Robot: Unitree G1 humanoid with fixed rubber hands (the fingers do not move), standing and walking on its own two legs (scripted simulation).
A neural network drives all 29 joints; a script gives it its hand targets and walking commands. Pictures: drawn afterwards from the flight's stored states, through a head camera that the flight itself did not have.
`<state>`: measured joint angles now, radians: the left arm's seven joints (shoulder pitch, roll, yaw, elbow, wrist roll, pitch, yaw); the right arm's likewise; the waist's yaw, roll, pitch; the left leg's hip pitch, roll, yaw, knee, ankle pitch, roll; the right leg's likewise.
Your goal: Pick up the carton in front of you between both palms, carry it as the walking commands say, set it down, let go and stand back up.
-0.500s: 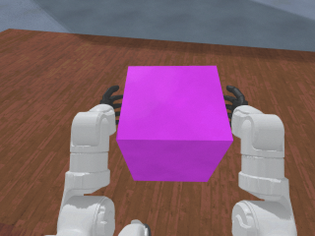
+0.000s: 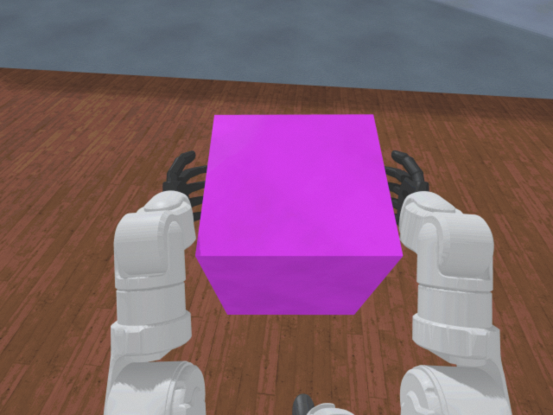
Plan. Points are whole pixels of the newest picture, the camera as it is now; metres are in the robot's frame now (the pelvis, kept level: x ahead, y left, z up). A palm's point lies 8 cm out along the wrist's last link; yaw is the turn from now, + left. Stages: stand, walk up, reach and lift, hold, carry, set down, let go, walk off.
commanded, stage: carry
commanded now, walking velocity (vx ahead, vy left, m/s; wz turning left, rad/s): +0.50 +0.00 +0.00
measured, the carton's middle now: (292, 225) +0.38 -0.02 +0.05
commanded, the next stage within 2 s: none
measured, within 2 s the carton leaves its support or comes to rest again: neither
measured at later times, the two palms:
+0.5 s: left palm (191, 99) +0.68 +0.15 +0.07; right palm (340, 92) +0.70 -0.15 +0.06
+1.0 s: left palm (222, 42) +1.01 +0.11 +0.02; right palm (334, 39) +0.99 -0.19 +0.02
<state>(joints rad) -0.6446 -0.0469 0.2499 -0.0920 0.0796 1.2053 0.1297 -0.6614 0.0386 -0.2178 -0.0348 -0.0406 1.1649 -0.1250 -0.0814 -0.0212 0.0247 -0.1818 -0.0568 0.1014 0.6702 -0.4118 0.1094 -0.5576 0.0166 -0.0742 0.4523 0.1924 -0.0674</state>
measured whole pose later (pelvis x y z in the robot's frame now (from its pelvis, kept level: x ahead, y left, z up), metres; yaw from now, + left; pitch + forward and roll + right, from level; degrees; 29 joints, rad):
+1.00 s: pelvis +0.64 -0.02 -0.11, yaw +0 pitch +6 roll +0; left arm -0.63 -0.02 0.23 0.00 0.08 1.20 0.13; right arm -0.67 0.01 -0.19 0.08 -0.02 1.15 -0.13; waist -0.09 -0.01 -0.04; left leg -0.16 -0.12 0.04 0.63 -0.39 0.16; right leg -0.61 0.03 -0.07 0.52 0.17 -0.07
